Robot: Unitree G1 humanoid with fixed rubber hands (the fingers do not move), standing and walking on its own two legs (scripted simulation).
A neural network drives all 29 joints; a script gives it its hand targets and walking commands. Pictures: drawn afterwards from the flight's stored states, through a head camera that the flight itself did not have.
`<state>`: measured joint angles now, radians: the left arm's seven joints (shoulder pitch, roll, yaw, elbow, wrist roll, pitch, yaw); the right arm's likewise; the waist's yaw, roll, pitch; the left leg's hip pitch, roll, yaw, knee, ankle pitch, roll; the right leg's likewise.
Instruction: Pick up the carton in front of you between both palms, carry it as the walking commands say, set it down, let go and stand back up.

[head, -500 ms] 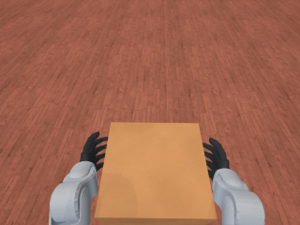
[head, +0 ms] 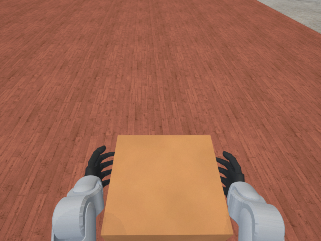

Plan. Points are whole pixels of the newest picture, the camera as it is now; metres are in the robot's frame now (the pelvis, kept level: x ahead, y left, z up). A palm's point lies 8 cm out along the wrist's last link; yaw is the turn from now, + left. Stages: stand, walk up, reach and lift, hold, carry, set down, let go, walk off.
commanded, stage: carry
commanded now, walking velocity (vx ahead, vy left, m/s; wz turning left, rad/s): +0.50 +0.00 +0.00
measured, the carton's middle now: (163, 199) +0.23 +0.00 +0.02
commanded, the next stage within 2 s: none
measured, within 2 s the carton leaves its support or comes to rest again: neither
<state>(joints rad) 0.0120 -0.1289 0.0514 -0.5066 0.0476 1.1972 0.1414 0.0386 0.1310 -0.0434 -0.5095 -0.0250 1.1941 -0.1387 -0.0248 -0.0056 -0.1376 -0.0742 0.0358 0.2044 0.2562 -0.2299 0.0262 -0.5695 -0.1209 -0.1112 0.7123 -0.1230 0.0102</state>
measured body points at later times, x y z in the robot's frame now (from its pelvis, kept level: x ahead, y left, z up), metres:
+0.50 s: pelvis +0.30 -0.05 +0.00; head +0.31 -0.07 +0.45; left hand +0.54 +0.11 +0.08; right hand +0.56 -0.19 +0.07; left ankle +0.40 +0.09 -0.71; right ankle +0.25 -0.13 -0.75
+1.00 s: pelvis +0.45 -0.03 -0.02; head +0.44 -0.02 +0.43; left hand +0.70 +0.12 +0.07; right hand +0.69 -0.19 +0.07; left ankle +0.47 +0.06 -0.75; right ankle +0.31 -0.14 -0.75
